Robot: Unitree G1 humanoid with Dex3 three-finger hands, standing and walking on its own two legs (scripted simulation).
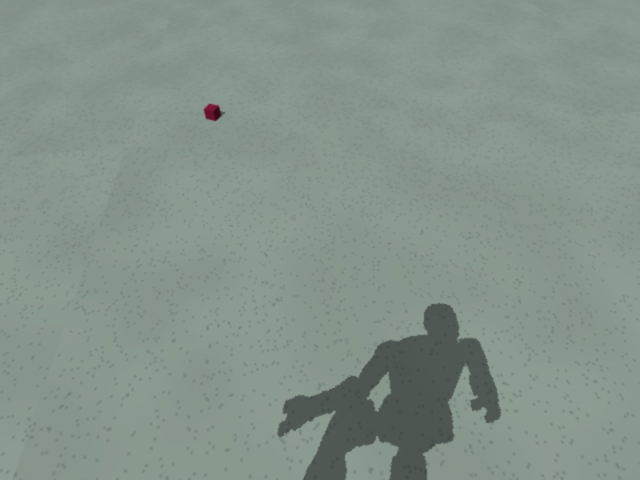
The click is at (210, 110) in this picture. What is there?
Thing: cube
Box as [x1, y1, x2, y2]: [204, 104, 220, 120]
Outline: 209,104 204,108 206,118 215,120 220,115 219,108 217,105
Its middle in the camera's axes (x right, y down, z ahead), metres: -0.63 -0.73 +2.23
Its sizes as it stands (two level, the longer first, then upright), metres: 0.063 0.063 0.063
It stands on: the floor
